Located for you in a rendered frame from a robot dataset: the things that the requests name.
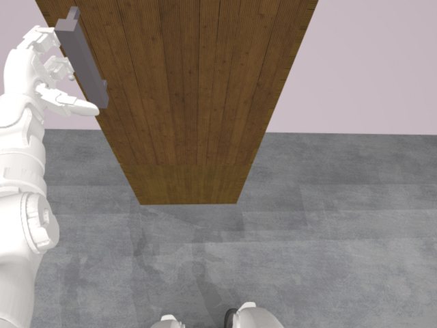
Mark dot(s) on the left robot forearm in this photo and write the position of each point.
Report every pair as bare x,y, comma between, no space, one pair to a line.
22,153

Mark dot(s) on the cupboard door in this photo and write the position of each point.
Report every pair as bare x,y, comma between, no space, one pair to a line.
190,82

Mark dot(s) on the right robot shin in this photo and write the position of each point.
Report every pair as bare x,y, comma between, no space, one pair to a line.
247,305

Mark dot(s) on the left robot upper arm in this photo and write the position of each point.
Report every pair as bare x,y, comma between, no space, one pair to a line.
28,229

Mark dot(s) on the handle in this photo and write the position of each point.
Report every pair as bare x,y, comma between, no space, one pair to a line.
73,42

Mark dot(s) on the robot left hand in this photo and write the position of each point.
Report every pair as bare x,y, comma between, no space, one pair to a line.
24,73

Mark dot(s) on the robot right thigh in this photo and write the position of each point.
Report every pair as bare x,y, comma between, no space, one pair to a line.
255,317

